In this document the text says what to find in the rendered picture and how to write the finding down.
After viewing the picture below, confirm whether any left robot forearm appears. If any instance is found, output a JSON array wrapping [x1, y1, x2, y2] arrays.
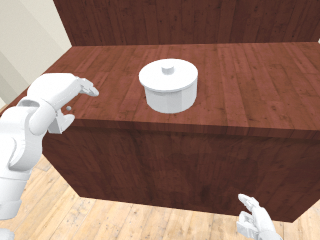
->
[[0, 96, 56, 221]]

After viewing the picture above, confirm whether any table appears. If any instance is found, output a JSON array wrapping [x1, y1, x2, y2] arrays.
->
[[0, 0, 320, 223]]

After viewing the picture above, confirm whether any robot left upper arm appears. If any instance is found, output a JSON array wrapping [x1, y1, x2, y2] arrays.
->
[[0, 228, 15, 240]]

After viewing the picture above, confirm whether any pot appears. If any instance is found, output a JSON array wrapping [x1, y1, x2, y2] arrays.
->
[[144, 77, 198, 114]]

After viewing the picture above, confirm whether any robot left hand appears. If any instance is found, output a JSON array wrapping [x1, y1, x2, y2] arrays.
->
[[27, 73, 99, 134]]

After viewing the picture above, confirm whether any lid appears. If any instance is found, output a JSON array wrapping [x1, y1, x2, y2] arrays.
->
[[139, 59, 198, 93]]

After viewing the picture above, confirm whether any robot right hand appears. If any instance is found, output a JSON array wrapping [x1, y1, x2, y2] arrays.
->
[[236, 194, 276, 240]]

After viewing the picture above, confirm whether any knob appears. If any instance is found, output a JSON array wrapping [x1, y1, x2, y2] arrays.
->
[[161, 62, 174, 74]]

